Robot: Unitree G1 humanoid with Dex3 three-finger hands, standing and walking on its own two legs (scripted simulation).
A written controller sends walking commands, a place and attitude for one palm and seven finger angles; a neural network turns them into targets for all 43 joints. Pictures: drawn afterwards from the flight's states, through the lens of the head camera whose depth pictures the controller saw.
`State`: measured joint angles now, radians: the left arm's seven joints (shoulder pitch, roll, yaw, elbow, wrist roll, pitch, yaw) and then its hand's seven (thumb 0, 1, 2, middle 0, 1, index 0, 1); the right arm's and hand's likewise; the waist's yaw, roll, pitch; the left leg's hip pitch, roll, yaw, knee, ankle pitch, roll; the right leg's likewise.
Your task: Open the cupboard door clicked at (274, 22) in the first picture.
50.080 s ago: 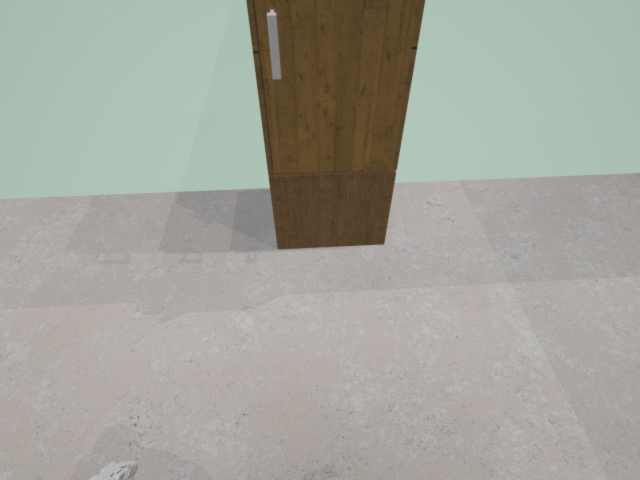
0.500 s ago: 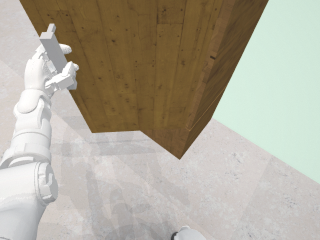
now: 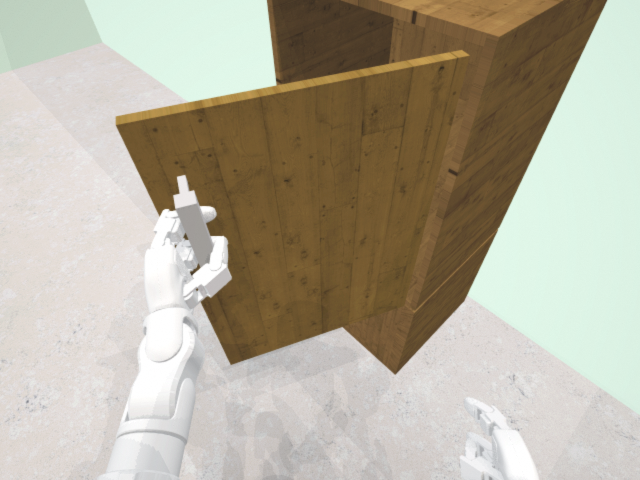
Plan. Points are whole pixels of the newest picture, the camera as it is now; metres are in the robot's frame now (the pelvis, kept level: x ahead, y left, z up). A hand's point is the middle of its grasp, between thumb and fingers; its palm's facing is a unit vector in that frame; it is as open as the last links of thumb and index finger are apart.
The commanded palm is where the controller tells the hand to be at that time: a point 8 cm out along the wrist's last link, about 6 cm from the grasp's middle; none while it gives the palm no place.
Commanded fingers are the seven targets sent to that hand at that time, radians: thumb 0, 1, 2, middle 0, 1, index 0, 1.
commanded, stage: pull the door open along its arc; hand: left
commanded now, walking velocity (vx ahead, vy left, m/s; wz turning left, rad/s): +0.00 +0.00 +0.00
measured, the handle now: (200, 234) +0.40 +0.18 +0.10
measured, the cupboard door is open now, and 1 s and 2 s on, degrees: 66 81 82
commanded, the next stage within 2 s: open thumb and fingers to let go in 0.36 s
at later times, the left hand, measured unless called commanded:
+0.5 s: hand (263, 322) +0.27 +0.08 +0.11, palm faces +0.37 -0.93 +0.00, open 6.4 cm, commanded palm +0.23 +0.12 +0.10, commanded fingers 0.00 0.69 0.81 -0.38 -1.33 -0.38 -1.33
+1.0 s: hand (259, 317) +0.27 +0.08 +0.11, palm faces +0.36 -0.93 +0.00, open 12.8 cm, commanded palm +0.23 +0.12 +0.10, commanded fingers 0.00 -0.50 0.30 -0.25 -0.90 -0.25 -0.90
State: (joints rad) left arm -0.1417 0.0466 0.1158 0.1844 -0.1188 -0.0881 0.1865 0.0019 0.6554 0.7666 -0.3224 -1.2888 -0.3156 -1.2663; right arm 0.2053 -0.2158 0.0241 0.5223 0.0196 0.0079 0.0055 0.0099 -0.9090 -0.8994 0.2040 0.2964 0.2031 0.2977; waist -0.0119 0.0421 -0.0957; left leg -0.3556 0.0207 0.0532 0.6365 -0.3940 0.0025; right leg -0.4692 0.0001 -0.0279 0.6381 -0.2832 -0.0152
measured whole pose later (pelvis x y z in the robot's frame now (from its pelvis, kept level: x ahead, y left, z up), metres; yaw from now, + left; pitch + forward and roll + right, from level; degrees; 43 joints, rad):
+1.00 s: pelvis -0.02 +0.00 +0.00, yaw +3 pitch -1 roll +0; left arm 0.01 -0.10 -0.22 0.00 0.05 0.04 0.51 0.00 -0.30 0.38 -0.30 -1.20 -0.31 -1.19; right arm 0.16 -0.17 0.04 0.59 -0.04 0.06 -0.03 0.01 -0.91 -0.90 0.21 0.30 0.20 0.30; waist 0.02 0.04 -0.01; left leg -0.24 0.00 0.00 0.63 -0.36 0.00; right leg -0.33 -0.03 -0.08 0.62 -0.27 -0.02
